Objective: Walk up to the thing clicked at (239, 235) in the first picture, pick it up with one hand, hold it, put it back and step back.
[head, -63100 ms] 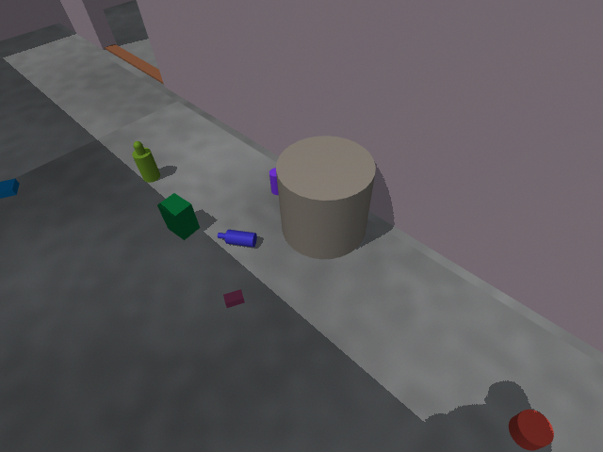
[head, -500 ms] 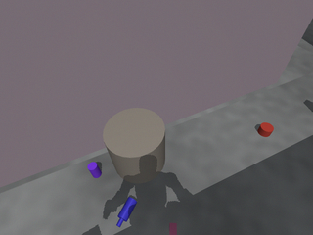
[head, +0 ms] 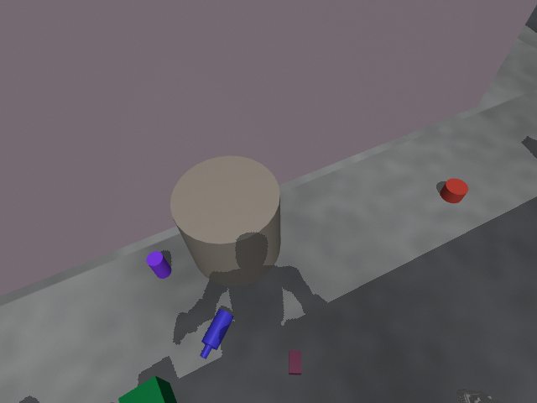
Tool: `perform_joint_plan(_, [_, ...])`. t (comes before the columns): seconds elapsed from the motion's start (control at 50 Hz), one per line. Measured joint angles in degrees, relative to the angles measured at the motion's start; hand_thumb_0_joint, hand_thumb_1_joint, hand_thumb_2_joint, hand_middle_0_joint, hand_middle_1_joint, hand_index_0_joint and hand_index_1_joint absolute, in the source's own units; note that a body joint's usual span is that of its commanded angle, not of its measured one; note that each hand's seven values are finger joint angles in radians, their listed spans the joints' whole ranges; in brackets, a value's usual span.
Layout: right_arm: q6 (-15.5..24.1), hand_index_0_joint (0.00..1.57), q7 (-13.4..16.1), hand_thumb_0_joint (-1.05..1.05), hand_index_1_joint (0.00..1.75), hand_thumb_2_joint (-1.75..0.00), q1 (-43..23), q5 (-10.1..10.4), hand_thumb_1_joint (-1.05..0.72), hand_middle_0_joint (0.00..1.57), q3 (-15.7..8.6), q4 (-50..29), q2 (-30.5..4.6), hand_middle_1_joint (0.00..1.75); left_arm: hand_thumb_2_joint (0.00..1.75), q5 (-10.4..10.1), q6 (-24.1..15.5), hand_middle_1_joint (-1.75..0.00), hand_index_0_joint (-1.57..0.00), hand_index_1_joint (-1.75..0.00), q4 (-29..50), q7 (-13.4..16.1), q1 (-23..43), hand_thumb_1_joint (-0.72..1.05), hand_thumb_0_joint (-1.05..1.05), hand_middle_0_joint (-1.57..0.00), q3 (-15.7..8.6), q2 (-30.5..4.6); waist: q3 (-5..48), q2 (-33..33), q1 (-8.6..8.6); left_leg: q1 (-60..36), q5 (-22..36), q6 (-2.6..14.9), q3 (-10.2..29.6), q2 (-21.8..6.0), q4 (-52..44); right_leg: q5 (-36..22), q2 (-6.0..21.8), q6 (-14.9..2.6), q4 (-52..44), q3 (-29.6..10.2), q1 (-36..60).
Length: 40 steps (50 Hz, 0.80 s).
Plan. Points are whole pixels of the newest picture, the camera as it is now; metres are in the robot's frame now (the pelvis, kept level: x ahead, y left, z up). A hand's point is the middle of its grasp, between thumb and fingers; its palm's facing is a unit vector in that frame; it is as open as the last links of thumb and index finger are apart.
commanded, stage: step back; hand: left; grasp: from above
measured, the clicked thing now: (215, 334) +0.40 +0.23 -0.74
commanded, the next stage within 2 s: none
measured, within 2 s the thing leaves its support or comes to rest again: neither
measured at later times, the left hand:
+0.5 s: hand out of the picture +0.06 +0.29 -0.17, palm faces -0.10 -0.92 -0.37, open 7.3 cm
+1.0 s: hand out of the picture -0.07 +0.31 -0.17, palm faces -0.01 -0.93 -0.36, open 7.4 cm
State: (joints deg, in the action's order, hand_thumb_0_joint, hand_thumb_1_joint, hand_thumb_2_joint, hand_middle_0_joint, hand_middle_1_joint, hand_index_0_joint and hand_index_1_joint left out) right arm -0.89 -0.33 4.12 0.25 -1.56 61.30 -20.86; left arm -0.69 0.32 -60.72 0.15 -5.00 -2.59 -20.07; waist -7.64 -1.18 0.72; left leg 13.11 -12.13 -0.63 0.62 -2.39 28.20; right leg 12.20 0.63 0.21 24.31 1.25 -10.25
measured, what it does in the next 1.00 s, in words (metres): walks backwards: right foot, then left foot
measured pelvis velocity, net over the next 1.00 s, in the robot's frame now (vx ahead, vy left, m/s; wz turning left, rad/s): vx -0.21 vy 0.05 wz -0.02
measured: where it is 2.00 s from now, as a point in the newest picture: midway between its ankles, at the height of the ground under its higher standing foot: outside the picture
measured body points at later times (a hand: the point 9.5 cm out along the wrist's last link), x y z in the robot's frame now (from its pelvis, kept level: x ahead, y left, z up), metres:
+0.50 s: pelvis -0.08 +0.04 -0.02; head +0.00 +0.04 +0.42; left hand +0.06 +0.34 -0.15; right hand +0.00 -0.28 -0.13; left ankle -0.03 +0.13 -0.74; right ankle -0.10 -0.10 -0.72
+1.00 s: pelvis -0.21 +0.05 -0.02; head -0.16 +0.07 +0.42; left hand -0.07 +0.36 -0.14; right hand -0.14 -0.26 -0.13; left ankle -0.20 +0.16 -0.74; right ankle -0.13 -0.09 -0.72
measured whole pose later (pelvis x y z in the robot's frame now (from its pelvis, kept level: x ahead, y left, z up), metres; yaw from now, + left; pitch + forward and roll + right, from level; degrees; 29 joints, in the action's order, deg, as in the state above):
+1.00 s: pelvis -0.21 +0.05 -0.02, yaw -1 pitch -4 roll +0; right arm -1.4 0.1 9.5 -2.0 -2.1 51.4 -20.9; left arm 0.9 4.2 -45.7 1.0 -5.5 -4.5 -22.4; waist -11.7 3.5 0.1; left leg 14.0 -20.1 2.1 1.3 3.0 38.3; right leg 24.7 -1.3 0.0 48.1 -5.9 -26.2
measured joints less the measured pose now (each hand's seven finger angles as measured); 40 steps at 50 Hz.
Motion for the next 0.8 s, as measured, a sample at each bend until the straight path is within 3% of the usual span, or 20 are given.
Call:
perform_joint_plan(0.1, [-1.2,0.20,-0.4,0.00,0.30,-0.90,0.3,-0.1,-0.90,0.20,-1.6,-3.7,-1.9,0.30,0.90,1.2,1.6,-0.30,-0.21,-0.30,3.8,0.1,1.3,0.91,0.00,-0.21,-0.7,-1.4,-2.0,1.4,0.07,4.3,-9.6,2.81,0.4,3.3,12.6,1.6,1.9,0.91,6.0,-1.4,-4.9])
perform_joint_plan(0.14, [-1.0,0.20,-0.5,0.00,0.30,-0.90,1.7,-0.2,-0.90,0.20,-1.9,-4.8,-2.5,0.30,0.90,1.3,2.3,-0.30,-0.21,-0.30,5.2,0.2,1.7,0.91,0.01,-0.21,-0.7,-2.1,-1.5,1.4,0.66,2.7,-4.6,3.12,0.3,3.2,9.7,2.9,2.1,1.43,9.2,-1.1,-7.3])
perform_joint_plan(0.16, [-0.9,0.20,-0.4,0.00,0.30,-0.90,2.2,-0.4,-0.90,0.20,-2.2,-5.1,-2.5,0.30,0.90,1.0,2.5,-0.30,-0.21,-0.30,5.9,0.3,2.4,0.91,0.01,-0.21,-0.8,-2.6,-1.7,1.8,0.72,2.5,-7.1,2.70,0.3,3.3,9.0,3.4,2.1,0.88,11.7,-1.7,-9.0])
perform_joint_plan(0.24, [-0.5,0.20,0.1,0.00,0.30,-0.90,3.2,-1.5,-0.90,0.20,-1.8,-6.0,-0.3,0.30,0.90,0.6,3.4,-0.30,-0.20,-0.30,8.1,1.6,4.8,0.91,0.01,-0.21,-1.4,-4.1,-4.5,4.1,0.58,2.2,-7.7,2.85,0.0,3.6,8.6,17.7,-3.5,-1.66,28.0,-9.2,-14.0])
perform_joint_plan(0.28, [-0.7,0.20,0.4,0.01,0.30,-0.90,3.9,-1.7,-0.90,0.20,-1.5,-6.7,0.5,0.30,0.90,0.4,3.4,-0.30,-0.20,-0.30,8.7,1.8,4.7,0.91,0.01,-0.21,-1.2,-4.0,-4.5,4.1,0.94,2.2,-6.3,3.01,0.2,3.2,7.1,18.8,-6.0,-1.92,34.5,-10.2,-15.7])
perform_joint_plan(0.34, [-0.7,0.20,1.0,0.01,0.30,-0.90,4.0,-1.8,-0.90,0.20,-1.2,-8.1,0.8,0.30,0.90,0.3,3.3,-0.30,-0.20,-0.30,9.5,1.6,3.5,0.91,0.00,-0.20,-0.8,-3.3,-4.4,3.8,0.97,2.6,-5.0,3.23,-0.5,2.7,5.9,17.5,-7.3,-1.26,40.4,-10.3,-16.6])
perform_joint_plan(0.46, [0.1,0.21,1.5,0.01,0.30,-0.90,3.2,-1.5,-0.90,0.20,-1.1,-11.4,0.7,0.30,0.90,1.0,3.1,-0.30,-0.20,-0.30,10.2,1.1,0.6,0.91,0.00,-0.21,-0.7,-2.1,-4.9,2.8,0.91,4.2,-4.5,3.25,-2.6,2.2,7.7,16.4,-4.7,0.52,31.4,-8.4,-11.5])
perform_joint_plan(0.54, [-0.4,0.21,1.1,0.01,0.30,-0.90,2.5,-1.3,-0.90,0.20,-0.7,-12.4,0.0,0.30,0.90,1.5,2.3,-0.30,-0.20,-0.30,10.2,0.6,-1.1,0.91,0.00,-0.21,-1.2,-1.9,-4.4,2.2,0.09,6.8,-5.5,2.37,-4.2,1.5,11.8,11.2,-2.3,-0.28,16.8,-5.3,-5.9])
perform_joint_plan(0.58, [-1.0,0.21,1.1,0.01,0.30,-0.90,1.6,-0.9,-0.90,0.20,-0.9,-11.8,-1.0,0.30,0.90,2.0,1.8,-0.30,-0.20,-0.30,9.4,0.6,-1.3,0.91,0.00,-0.21,-1.4,-0.5,-5.2,-1.2,0.54,7.8,-6.0,1.78,-2.6,-0.5,14.3,7.6,-4.2,-0.82,13.9,-3.5,-4.3])
perform_joint_plan(0.6, [-1.4,0.21,1.1,0.01,0.30,-0.90,1.5,-0.6,-0.90,0.20,-1.0,-11.5,-1.2,0.30,0.90,2.2,1.6,-0.30,-0.20,-0.30,9.5,0.4,-1.8,0.91,0.00,-0.21,-1.3,-0.1,-4.9,-2.2,0.94,8.5,-7.7,1.79,-0.9,-0.1,15.7,7.4,-4.5,-1.08,13.8,-2.7,-4.4])
perform_joint_plan(0.64, [-2.1,0.20,1.5,0.01,0.30,-0.90,1.7,-0.5,-0.90,0.20,-1.0,-10.8,-0.8,0.30,0.90,2.4,1.5,-0.30,-0.21,-0.30,10.2,-0.1,-2.9,0.91,0.00,-0.21,-0.9,-0.1,-4.0,-1.0,-0.15,10.7,-16.2,1.52,2.1,3.9,24.0,7.0,-3.2,-1.64,14.2,-3.7,-5.5])
perform_joint_plan(0.7, [-2.0,0.20,1.3,0.01,0.30,-0.90,2.3,0.0,-0.90,0.20,-0.8,-10.4,-1.1,0.30,0.90,2.0,1.6,-0.30,-0.21,-0.30,11.1,0.2,-3.7,0.91,0.01,-0.21,-1.1,0.2,-3.2,0.2,-1.26,12.2,-18.2,1.17,5.6,8.4,34.8,4.0,-1.7,-1.60,11.2,-5.0,-6.0])
perform_joint_plan(0.74, [-1.6,0.20,1.5,0.01,0.30,-0.90,3.2,0.2,-0.90,0.20,-0.7,-10.4,-1.8,0.30,0.90,2.1,1.9,-0.30,-0.21,-0.30,11.8,0.4,-3.5,0.91,0.01,-0.21,-1.2,0.4,-2.5,0.1,-1.27,12.3,-17.3,0.48,7.2,9.6,38.0,2.1,-1.0,-1.41,9.3,-4.7,-6.9])
perform_joint_plan(0.8, [-1.4,0.20,1.8,0.01,0.30,-0.90,4.5,0.3,-0.90,0.20,-0.6,-10.3,-2.8,0.30,0.90,2.2,1.9,-0.30,-0.21,-0.30,13.8,0.6,-2.7,0.90,0.01,-0.21,-1.3,0.5,-2.2,-0.2,-1.38,9.6,-16.9,-0.55,7.0,8.8,34.6,0.3,-0.5,-1.13,8.5,-4.0,-8.6])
